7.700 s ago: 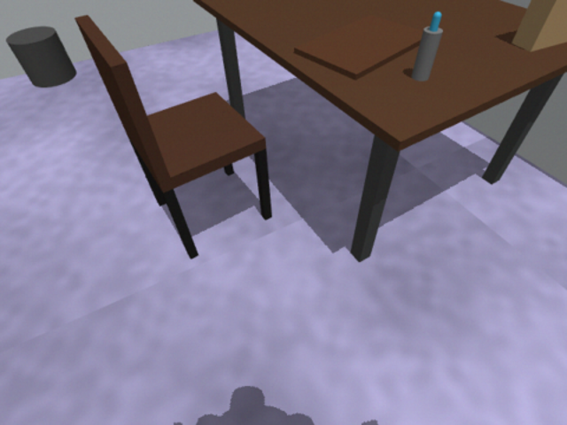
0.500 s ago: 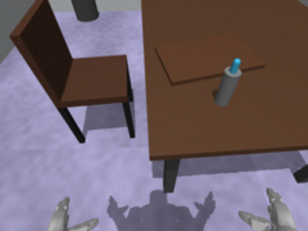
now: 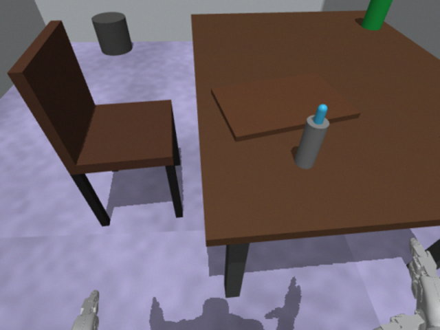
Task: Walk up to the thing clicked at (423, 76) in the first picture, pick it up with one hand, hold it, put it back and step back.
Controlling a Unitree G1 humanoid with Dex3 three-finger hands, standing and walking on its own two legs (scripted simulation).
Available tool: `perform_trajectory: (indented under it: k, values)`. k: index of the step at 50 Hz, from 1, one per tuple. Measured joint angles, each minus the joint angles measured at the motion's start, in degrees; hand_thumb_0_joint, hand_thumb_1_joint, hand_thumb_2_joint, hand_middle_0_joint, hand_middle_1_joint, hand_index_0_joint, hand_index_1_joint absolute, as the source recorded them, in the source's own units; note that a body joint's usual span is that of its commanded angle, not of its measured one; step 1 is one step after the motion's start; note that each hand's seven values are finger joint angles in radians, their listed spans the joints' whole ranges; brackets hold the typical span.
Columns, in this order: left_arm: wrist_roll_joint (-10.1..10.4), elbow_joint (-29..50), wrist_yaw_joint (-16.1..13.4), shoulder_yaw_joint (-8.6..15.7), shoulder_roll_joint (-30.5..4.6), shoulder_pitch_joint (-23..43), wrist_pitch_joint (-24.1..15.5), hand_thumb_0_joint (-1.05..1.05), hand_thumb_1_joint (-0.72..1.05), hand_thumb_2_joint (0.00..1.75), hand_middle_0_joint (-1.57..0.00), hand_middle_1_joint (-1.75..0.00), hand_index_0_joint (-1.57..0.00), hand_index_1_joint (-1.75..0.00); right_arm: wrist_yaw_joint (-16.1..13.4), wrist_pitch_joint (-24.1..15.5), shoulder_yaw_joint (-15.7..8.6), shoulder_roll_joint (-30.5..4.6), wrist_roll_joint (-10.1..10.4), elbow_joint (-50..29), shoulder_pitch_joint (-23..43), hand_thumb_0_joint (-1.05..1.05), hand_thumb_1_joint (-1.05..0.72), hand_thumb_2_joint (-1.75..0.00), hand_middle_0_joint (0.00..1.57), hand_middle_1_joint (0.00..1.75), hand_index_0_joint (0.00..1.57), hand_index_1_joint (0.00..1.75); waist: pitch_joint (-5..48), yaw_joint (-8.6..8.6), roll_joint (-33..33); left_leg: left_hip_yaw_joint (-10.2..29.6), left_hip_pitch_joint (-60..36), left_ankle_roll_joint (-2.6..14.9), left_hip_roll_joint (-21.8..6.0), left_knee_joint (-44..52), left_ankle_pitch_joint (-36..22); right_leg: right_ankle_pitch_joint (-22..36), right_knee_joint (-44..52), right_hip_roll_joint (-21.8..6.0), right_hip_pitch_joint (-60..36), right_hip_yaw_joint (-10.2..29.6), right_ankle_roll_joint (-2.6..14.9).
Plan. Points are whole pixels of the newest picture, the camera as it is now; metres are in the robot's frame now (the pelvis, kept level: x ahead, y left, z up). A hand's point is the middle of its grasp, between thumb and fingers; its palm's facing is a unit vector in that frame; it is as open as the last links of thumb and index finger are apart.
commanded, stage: rise first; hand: right
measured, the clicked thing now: (312, 136) +0.54 -0.22 +0.04
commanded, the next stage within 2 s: go down in 0.96 s
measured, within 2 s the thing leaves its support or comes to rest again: neither
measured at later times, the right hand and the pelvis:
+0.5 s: hand (417, 291) +0.17 -0.26 +0.07, palm faces +0.34 +0.85 -0.39, open 17.5 cm; pelvis -0.01 +0.00 +0.00, yaw -1 degrees
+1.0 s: hand (434, 286) +0.16 -0.27 +0.10, palm faces +0.36 +0.84 -0.41, open 17.5 cm; pelvis -0.02 +0.00 +0.00, yaw +0 degrees
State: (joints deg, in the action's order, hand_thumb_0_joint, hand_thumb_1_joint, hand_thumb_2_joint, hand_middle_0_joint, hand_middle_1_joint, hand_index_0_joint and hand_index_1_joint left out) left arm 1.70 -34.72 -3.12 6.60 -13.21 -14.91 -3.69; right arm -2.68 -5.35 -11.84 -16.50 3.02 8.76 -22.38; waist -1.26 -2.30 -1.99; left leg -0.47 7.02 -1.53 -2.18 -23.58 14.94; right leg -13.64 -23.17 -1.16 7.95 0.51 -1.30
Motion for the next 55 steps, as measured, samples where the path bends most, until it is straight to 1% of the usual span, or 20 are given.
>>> perform_trajectory:
  k: [3, 6, 13, 17, 26, 35, 39, 51, 54, 55]
  values:
    - [-0.1, 0.0, -0.2, 0.1, -0.3, 0.1, 0.5, -0.01, -0.53, 0.03, -0.06, -0.05, -0.05, -0.06, -0.1, -0.6, -0.3, 0.0, -0.1, -2.6, -0.8, -0.01, 0.57, -0.03, 0.05, 0.05, 0.06, 0.06, -0.7, 0.02, -0.1, 0.0, -0.1, -0.01, 0.0, 0.0, -0.1, 0.1, 0.0, 0.0, -0.2, 0.0, 0.01]
    - [-0.4, 0.1, -0.4, 0.3, -0.2, 0.2, 0.1, -0.01, -0.53, 0.03, -0.06, -0.05, -0.05, -0.06, -0.1, -1.8, -0.7, -0.3, -0.3, -4.7, -1.2, -0.01, 0.57, -0.03, 0.05, 0.05, 0.06, 0.06, -1.1, -0.09, -0.1, -0.1, -0.3, 0.05, 0.0, -0.1, -0.1, 0.3, 0.2, 0.0, -0.4, 0.1, -0.05]
    - [-0.5, -0.3, -0.1, 1.5, 0.0, 0.7, -0.4, -0.01, -0.54, 0.04, -0.06, -0.06, -0.05, -0.06, 0.4, -3.3, -2.3, -0.7, -0.4, -8.2, -2.4, -0.01, 0.56, -0.02, 0.06, 0.05, 0.06, 0.06, -0.8, -0.36, -0.1, -0.3, -0.7, 0.16, 0.0, -0.2, -0.1, 0.4, 0.2, 0.0, -0.7, 0.3, -0.14]
    - [-0.4, -0.1, 0.2, 1.3, 0.3, 0.6, -0.5, -0.01, -0.54, 0.04, -0.06, -0.06, -0.05, -0.07, 0.7, -4.3, -2.9, -0.7, -0.3, -9.7, -2.9, -0.01, 0.56, -0.03, 0.06, 0.05, 0.06, 0.06, -0.7, -0.53, -0.2, -0.5, -0.8, 0.19, 0.0, -0.2, -0.2, 0.6, 0.1, 0.0, -0.8, 0.5, -0.17]
    - [-0.4, 0.1, 0.6, 1.8, 1.0, 0.3, -1.1, -0.01, -0.55, 0.04, -0.07, -0.06, -0.05, -0.07, 1.2, -5.9, -4.3, -1.0, -0.3, -11.8, -3.2, -0.01, 0.55, -0.03, 0.06, 0.05, 0.06, 0.05, -1.2, -0.65, -0.4, -0.6, -0.8, 0.22, -0.1, -0.5, -0.6, 1.2, 0.2, 0.1, -0.9, 0.6, -0.15]
    - [-0.4, -0.5, 0.7, 2.3, 0.8, 0.5, -1.8, -0.01, -0.55, 0.05, -0.06, -0.06, -0.05, -0.07, 1.3, -7.8, -5.2, -1.3, -0.4, -12.8, -2.2, -0.01, 0.55, -0.03, 0.06, 0.05, 0.06, 0.05, -1.9, -0.65, -0.5, -0.6, -0.5, 0.22, -0.1, -0.6, -1.1, 1.8, 0.2, 0.1, -0.6, 0.6, -0.13]
    - [-0.4, -0.5, 0.7, 2.0, 1.0, 0.4, -2.3, -0.01, -0.55, 0.05, -0.06, -0.06, -0.05, -0.07, 1.4, -8.6, -5.6, -1.5, -0.4, -13.1, -1.9, -0.01, 0.55, -0.03, 0.06, 0.05, 0.06, 0.06, -1.8, -0.61, -0.4, -0.5, -0.4, 0.23, -0.1, -0.6, -1.2, 1.9, 0.3, 0.1, -0.6, 0.6, -0.12]
    - [-0.4, -1.3, 0.9, 2.5, 1.1, 0.5, -2.7, -0.01, -0.54, 0.06, -0.06, -0.06, -0.05, -0.07, 1.6, -10.1, -6.6, -1.9, -0.4, -14.7, -2.3, -0.01, 0.56, -0.04, 0.06, 0.05, 0.06, 0.06, -1.8, -0.74, -0.4, -0.4, -0.5, 0.06, -0.2, -0.3, -1.5, 1.9, 0.1, 0.2, -0.5, 0.4, 0.06]
    - [-0.4, -1.5, 1.1, 2.9, 1.2, 0.6, -2.7, -0.01, -0.54, 0.06, -0.06, -0.06, -0.05, -0.07, 1.7, -10.3, -6.9, -2.0, -0.3, -15.1, -2.6, -0.01, 0.56, -0.04, 0.06, 0.05, 0.06, 0.06, -1.9, -0.84, -0.5, -0.4, -0.5, 0.01, -0.2, -0.3, -1.6, 1.9, 0.1, 0.2, -0.5, 0.4, 0.10]
    - [-0.7, -1.7, 1.2, 2.8, 1.1, 0.8, -2.8, -0.01, -0.54, 0.06, -0.06, -0.06, -0.05, -0.07, 1.7, -10.6, -7.1, -1.8, -0.4, -15.3, -2.9, -0.01, 0.55, -0.04, 0.06, 0.05, 0.06, 0.06, -1.7, -0.74, -0.4, -0.3, -0.3, -0.01, -0.2, -0.4, -1.5, 1.9, 0.0, 0.2, -0.3, 0.4, 0.11]
